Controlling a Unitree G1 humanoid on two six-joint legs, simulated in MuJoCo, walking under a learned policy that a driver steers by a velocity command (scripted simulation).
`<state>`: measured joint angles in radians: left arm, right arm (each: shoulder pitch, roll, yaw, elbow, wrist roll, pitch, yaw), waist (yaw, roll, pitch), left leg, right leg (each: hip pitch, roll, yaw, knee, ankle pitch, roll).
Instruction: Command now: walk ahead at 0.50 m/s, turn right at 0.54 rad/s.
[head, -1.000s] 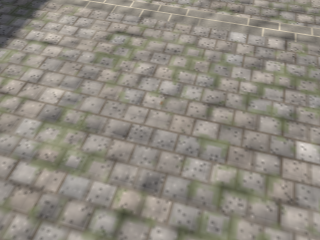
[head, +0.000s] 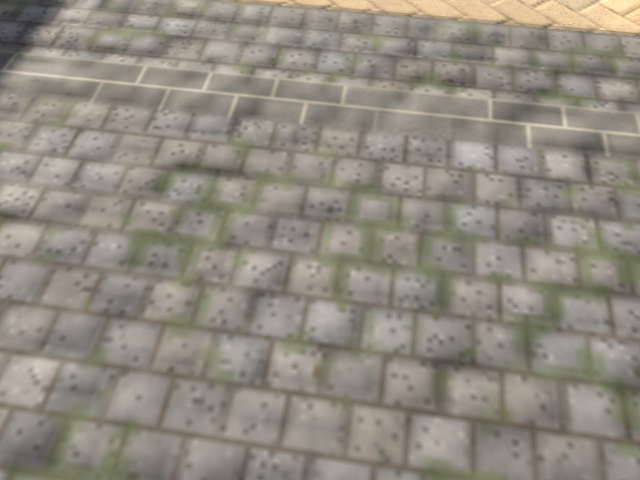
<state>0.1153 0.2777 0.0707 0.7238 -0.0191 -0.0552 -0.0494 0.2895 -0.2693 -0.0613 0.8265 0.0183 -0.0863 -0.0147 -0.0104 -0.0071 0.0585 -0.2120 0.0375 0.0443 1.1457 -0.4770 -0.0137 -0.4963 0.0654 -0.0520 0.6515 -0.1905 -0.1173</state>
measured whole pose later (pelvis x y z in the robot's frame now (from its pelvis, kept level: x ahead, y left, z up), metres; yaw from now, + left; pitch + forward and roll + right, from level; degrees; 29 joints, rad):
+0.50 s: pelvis +0.29 +0.03 +0.01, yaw -18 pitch +3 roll +1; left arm 0.35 0.29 0.06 0.73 -0.03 -0.03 0.01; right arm 0.11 -0.26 -0.05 0.67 -0.01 -0.13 0.01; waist 0.04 -0.03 0.00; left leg -0.42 -0.04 0.01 0.53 -0.17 0.02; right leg -0.32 0.08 0.16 1.10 -0.47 -0.04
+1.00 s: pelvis +0.51 -0.11 +0.01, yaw -26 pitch +2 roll +1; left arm 0.11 0.26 0.04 0.63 0.00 -0.06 -0.03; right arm 0.35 -0.30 -0.05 0.88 0.03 -0.08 0.01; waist -0.05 0.01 0.03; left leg -0.27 0.05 -0.01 1.05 -0.46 0.01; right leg -0.44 0.01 -0.04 0.58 -0.18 -0.06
